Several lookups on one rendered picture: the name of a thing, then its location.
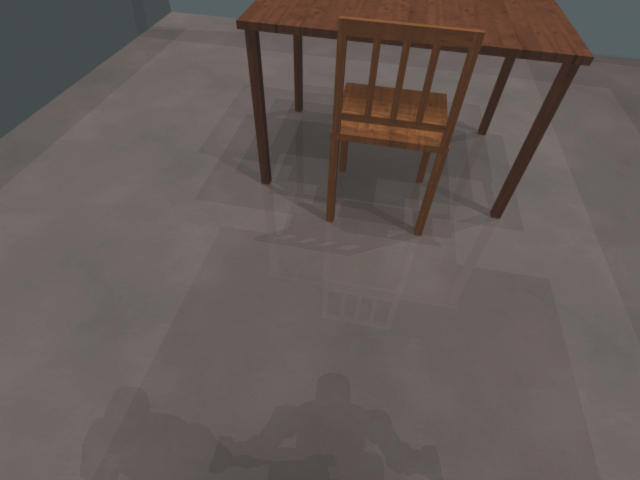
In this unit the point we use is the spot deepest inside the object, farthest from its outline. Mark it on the table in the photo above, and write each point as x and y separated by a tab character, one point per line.
524	29

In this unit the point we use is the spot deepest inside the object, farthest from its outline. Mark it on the chair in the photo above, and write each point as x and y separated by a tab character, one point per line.
396	117

